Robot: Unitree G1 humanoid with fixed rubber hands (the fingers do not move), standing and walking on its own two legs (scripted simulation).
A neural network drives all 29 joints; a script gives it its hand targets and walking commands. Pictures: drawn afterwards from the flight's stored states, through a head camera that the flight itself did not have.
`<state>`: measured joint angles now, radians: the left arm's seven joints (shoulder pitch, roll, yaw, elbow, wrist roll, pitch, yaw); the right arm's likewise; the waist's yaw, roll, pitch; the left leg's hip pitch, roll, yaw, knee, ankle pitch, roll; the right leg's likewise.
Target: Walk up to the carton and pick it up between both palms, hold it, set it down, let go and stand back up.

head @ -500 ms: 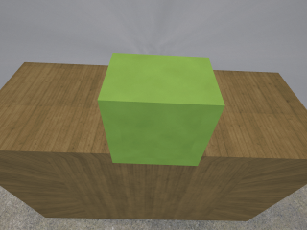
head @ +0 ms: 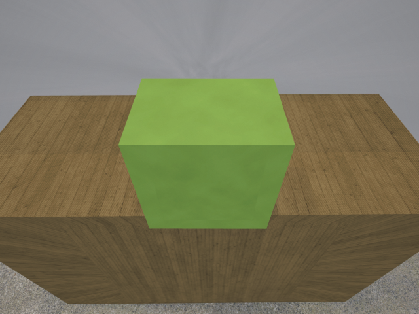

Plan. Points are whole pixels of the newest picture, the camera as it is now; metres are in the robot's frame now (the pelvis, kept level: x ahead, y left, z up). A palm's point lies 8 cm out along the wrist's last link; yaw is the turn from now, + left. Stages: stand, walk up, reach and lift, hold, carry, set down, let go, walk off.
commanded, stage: stand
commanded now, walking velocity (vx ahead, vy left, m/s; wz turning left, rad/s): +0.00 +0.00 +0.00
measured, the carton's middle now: (207, 157) +0.40 +0.02 +0.09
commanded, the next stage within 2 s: reach and lift in 0.24 s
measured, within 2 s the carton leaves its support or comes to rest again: neither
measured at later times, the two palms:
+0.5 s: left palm (109, 306) +0.19 +0.23 -0.14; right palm out of the picture +0.17 -0.21 -0.14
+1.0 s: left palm (106, 308) +0.17 +0.21 -0.07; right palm out of the picture +0.15 -0.21 -0.07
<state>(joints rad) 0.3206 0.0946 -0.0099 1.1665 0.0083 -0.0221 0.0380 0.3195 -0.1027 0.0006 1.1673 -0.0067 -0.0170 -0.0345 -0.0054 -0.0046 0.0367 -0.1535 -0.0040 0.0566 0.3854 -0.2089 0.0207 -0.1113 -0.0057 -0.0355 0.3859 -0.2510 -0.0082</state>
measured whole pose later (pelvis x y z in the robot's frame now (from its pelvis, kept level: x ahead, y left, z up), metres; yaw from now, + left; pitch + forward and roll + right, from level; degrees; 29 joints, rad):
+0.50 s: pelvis -0.03 -0.01 -0.04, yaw +3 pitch +11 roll -1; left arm -0.29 0.30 -0.04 0.82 -0.18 0.60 0.02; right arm -0.19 -0.15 -0.04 0.86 0.17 0.48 -0.03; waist -0.05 -0.03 -0.07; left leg -0.65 0.02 -0.01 0.76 -0.28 0.00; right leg -0.57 0.00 -0.10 0.74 -0.34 -0.03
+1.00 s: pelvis -0.04 -0.02 +0.00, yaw +1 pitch +6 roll +1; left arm -0.06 0.28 -0.03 0.45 -0.13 0.58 -0.01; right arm 0.05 -0.13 0.02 0.44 0.16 0.48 -0.08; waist 0.01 -0.05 -0.03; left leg -0.33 0.01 0.01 0.33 -0.10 -0.02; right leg -0.32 0.03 0.00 0.39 -0.17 -0.04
